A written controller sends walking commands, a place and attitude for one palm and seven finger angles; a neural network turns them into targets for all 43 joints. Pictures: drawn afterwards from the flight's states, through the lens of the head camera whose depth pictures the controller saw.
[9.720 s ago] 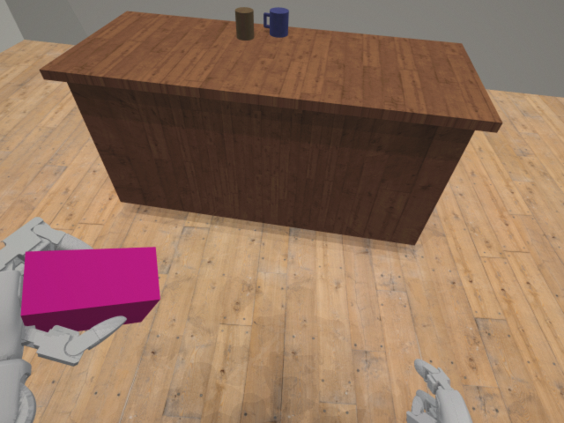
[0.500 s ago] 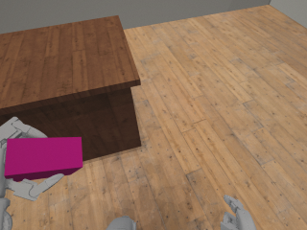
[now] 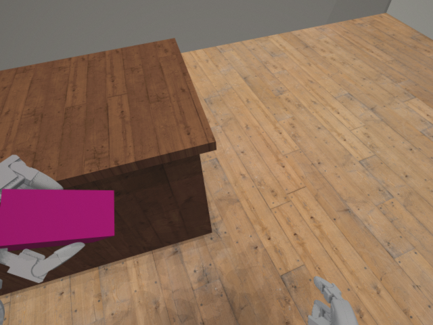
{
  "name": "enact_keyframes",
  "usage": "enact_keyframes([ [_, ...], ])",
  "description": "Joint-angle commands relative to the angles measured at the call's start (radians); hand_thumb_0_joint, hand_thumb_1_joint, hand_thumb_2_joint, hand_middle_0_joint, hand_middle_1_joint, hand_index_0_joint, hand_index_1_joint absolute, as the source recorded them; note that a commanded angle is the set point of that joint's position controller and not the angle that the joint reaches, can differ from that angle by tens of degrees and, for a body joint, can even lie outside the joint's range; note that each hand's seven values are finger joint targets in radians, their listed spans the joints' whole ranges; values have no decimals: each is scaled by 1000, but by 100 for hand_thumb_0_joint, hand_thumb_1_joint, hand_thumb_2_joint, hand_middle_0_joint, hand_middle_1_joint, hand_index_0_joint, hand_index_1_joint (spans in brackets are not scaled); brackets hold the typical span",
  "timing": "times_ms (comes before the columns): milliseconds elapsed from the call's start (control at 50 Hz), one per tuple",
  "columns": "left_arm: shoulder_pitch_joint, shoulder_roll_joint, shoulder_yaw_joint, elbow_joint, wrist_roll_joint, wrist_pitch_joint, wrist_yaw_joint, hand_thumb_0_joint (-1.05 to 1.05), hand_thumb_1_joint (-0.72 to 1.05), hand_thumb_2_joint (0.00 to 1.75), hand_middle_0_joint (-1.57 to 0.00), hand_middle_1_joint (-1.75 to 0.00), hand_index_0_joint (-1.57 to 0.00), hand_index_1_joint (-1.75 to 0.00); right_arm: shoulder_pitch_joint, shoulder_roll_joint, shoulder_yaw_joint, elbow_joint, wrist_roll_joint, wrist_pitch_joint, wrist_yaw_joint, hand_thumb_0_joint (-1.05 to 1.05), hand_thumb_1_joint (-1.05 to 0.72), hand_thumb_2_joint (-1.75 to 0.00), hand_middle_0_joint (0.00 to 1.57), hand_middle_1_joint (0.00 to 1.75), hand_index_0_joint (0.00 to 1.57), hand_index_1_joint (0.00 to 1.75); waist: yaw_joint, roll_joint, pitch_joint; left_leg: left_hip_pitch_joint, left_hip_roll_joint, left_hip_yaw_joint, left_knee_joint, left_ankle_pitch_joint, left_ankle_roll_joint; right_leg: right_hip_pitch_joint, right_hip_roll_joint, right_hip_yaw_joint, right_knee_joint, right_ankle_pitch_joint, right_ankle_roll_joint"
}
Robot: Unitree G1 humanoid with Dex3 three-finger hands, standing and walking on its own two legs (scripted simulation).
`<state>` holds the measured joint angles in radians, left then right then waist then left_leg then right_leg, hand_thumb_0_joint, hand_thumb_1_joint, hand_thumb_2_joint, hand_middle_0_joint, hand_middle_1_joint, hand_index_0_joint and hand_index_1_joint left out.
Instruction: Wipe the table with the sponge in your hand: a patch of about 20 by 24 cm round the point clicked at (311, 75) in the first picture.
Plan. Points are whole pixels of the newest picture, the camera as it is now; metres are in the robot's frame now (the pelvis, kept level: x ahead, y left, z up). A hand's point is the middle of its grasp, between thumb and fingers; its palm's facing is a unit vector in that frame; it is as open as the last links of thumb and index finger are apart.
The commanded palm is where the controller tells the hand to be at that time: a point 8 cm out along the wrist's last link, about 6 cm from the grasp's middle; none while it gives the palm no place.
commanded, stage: come to a stop and stand still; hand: left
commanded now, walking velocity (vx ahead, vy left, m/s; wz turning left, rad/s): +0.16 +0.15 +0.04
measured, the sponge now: (72, 220) +0.23 +0.20 +0.17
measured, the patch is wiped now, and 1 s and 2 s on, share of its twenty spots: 0.00 0.00 0.00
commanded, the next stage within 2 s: look again from close up in 1.38 s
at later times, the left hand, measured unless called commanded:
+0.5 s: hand (5, 180) +0.27 +0.30 +0.19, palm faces +0.37 -0.83 -0.42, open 10.1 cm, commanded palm +0.21 +0.33 +0.19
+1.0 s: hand (24, 231) +0.21 +0.25 +0.17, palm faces +0.36 -0.85 -0.38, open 10.1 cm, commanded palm +0.15 +0.29 +0.19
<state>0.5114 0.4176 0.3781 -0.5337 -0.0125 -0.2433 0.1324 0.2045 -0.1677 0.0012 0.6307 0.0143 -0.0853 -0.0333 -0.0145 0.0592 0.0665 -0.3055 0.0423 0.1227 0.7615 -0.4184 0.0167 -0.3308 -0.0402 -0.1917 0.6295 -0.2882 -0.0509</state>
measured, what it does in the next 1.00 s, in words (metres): steps on the spot: left foot, then right foot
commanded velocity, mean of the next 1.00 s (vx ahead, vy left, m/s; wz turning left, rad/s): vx -0.04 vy -0.05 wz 0.00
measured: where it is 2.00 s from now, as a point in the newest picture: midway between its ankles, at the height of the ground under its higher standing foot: outside the picture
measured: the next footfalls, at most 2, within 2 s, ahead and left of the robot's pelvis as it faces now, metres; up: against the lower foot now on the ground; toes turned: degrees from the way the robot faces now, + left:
left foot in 0.30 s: +0.14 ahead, +0.19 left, +0.00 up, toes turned +5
right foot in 0.62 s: +0.06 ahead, -0.04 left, +0.00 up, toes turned -4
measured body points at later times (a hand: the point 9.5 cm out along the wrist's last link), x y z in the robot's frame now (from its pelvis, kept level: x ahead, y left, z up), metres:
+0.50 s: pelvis +0.04 +0.06 +0.01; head +0.08 +0.08 +0.46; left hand +0.25 +0.34 +0.21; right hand +0.21 -0.15 -0.06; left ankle +0.10 +0.19 -0.72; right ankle +0.02 -0.05 -0.69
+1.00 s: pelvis -0.02 +0.02 +0.01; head -0.01 +0.03 +0.46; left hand +0.18 +0.30 +0.19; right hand +0.12 -0.24 -0.08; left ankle -0.02 +0.13 -0.72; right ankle +0.02 -0.04 -0.72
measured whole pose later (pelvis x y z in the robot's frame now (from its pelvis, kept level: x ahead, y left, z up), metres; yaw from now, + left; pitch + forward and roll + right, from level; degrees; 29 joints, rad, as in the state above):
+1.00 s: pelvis -0.02 +0.02 +0.01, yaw -2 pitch -1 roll +0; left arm 0.47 0.36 0.32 -0.48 -0.03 -0.17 0.16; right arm 0.24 -0.23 -0.01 0.64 0.01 -0.05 -0.07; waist -0.01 -0.02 0.03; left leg -0.19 0.02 0.05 0.49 -0.29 0.00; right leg -0.26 0.04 -0.13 0.47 -0.21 -0.08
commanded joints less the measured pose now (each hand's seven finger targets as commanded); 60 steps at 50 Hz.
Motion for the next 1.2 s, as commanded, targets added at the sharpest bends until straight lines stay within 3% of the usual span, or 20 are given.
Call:
enact_keyframes([
  [0, -68, 151, 162, -36, -32, -45, 27, 0, 10, 130, -120, -160, -120, -160, -70, -139, -70, -134, 0, -29, 0, 0, -90, -90, 20, 30, 20, 30, 3, -288, -118, -372, 20, -166, 487, -51, -45, 292, -437, 578, -320, 354, -137],
  [60, -78, 147, 140, -109, -11, -80, 25, 0, 10, 130, -120, -160, -120, -160, -110, -107, -36, -127, -9, 1, 0, 0, -90, -90, 20, 30, 20, 30, 9, -151, -140, -326, 45, -130, 390, 48, -53, 256, -326, 286, -262, 570, -84],
  [100, -82, 126, 103, -141, -6, -86, 30, 0, 10, 130, -120, -160, -120, -160, -102, -109, -34, -139, -12, -1, -6, 0, -90, -90, 20, 30, 20, 30, 0, -190, -140, -220, 47, -82, 224, 91, -50, 208, -286, 171, -259, 606, -62],
  [220, -44, 156, 137, -290, -15, -48, 72, 0, 10, 130, -120, -160, -120, -160, -80, -103, -48, -187, -23, -24, -38, 0, -90, -90, 20, 30, 20, 30, 19, -163, -238, 44, -43, 28, -232, 268, -52, 283, -198, 126, -134, 634, -29],
  [260, -42, 156, 138, -305, -25, -38, 70, 0, 10, 130, -120, -160, -120, -160, -53, -125, -66, -193, -14, -10, -54, 0, -90, -90, 20, 30, 20, 30, 3, -20, -264, 228, 49, -50, -341, 551, -43, 189, -111, 95, 7, 359, 38],
  [280, -56, 148, 130, -326, -30, -42, 65, 0, 10, 130, -120, -160, -120, -160, -50, -151, -73, -204, -11, -10, -51, 0, -90, -90, 20, 30, 20, 30, 13, 162, -259, 301, 226, -257, -347, 891, 35, 23, -18, 74, 134, -55, 84],
  [300, -58, 156, 136, -295, -26, -52, 59, 0, 10, 130, -120, -160, -120, -160, -33, -155, -79, -206, -12, -16, -39, 0, -90, -90, 20, 30, 20, 30, 17, 203, -247, 275, 330, -362, -394, 1007, 112, -44, 21, 134, 277, -372, 76],
  [320, -75, 146, 137, -226, -27, -55, 53, 0, 10, 130, -120, -160, -120, -160, -30, -158, -86, -198, -11, -24, -25, 0, -90, -90, 20, 30, 20, 30, 7, 126, -189, 214, 328, -355, -424, 899, 122, -67, 39, 160, 348, -375, 67],
  [360, -75, 168, 168, -242, -31, -50, 46, 0, 10, 130, -120, -160, -120, -160, -44, -147, -75, -181, -26, -31, -23, 0, -90, -90, 20, 30, 20, 30, 11, 238, -209, 233, 319, -294, -397, 907, 120, -92, 0, 172, 334, -259, 75],
  [420, -49, 106, 99, -302, -34, -34, 28, 0, 10, 130, -120, -160, -120, -160, -36, -143, -69, -186, -17, -49, 17, 0, -90, -90, 20, 30, 20, 30, 3, 233, -228, 223, 271, -188, -369, 843, 86, -47, 32, 137, 219, -155, 80],
  [580, -61, 121, 101, -269, -42, 16, 23, 0, 10, 130, -120, -160, -120, -160, -48, -141, -48, -190, -11, -57, 14, 0, -90, -90, 20, 30, 20, 30, 5, 157, -205, 66, 243, -150, -362, 392, 45, 169, 57, 90, -162, -34, 86],
  [640, -79, 170, 141, -200, -42, 18, 31, 0, 10, 130, -120, -160, -120, -160, -49, -104, -35, -191, -5, -34, 5, 0, -90, -90, 20, 30, 20, 30, -13, -106, -190, -18, 85, -45, -167, 116, -37, 163, -121, 295, -309, 178, 6],
  [680, -67, 150, 122, -157, -59, 50, 25, 0, 10, 130, -120, -160, -120, -160, -83, -110, -39, -184, 4, -36, -2, 0, -90, -90, 20, 30, 20, 30, 17, -269, -124, -62, -15, -100, 78, -28, -48, 26, -240, 464, -399, 47, -69],
  [760, -84, 122, 93, -157, -49, 30, 31, 0, 10, 130, -120, -160, -120, -160, -115, -96, -6, -154, -6, -19, -16, 0, -90, -90, 20, 30, 20, 30, 11, -149, -147, -134, 3, -115, 114, 28, -56, 137, -210, 317, -336, 204, -91],
  [820, -94, 116, 80, -133, -36, 14, 40, 0, 10, 130, -120, -160, -120, -160, -110, -116, -16, -150, -9, -33, -37, 0, -90, -90, 20, 30, 20, 30, 24, -169, -146, -88, -7, -92, -40, 21, -38, 189, -193, 315, -334, 263, -86],
  [900, -89, 120, 74, -174, -32, -3, 50, 0, 10, 130, -120, -160, -120, -160, -61, -136, -28, -151, -16, -32, -42, 0, -90, -90, 20, 30, 20, 30, 16, -54, -196, 91, -9, -95, -369, 188, -18, 224, -141, 311, -289, 200, -24],
  [960, -124, 132, 58, -241, -25, -19, 53, 0, 10, 130, -120, -160, -120, -160, -70, -173, -39, -182, -9, -27, -41, 0, -90, -90, 20, 30, 20, 30, 31, 103, -205, 130, 161, -253, -408, 475, 29, 186, -24, 239, -199, 147, 50],
  [1000, -98, 136, 66, -226, -21, -23, 51, 0, 10, 130, -120, -160, -120, -160, -86, -149, -22, -176, -22, -27, -46, 0, -90, -90, 20, 30, 20, 30, 24, 185, -148, -4, 171, -261, -437, 413, 39, 225, -11, 206, -174, 128, 51],
  [1100, -96, 108, 56, -147, -19, -16, 44, 0, 10, 130, -120, -160, -120, -160, -60, -155, -29, -175, -16, -37, -38, 0, -90, -90, 20, 30, 20, 30, 23, 57, -142, -85, 83, -177, -403, 117, 8, 264, -33, 266, -252, 116, 41],
  [1180, -101, 98, 44, -74, -25, 6, 40, 0, 10, 130, -120, -160, -120, -160, -46, -147, -28, -170, -13, -25, -26, 0, -90, -90, 20, 30, 20, 30, 10, -101, -120, -25, 16, -138, -282, 42, -6, 134, -115, 390, -411, -122, 24],
])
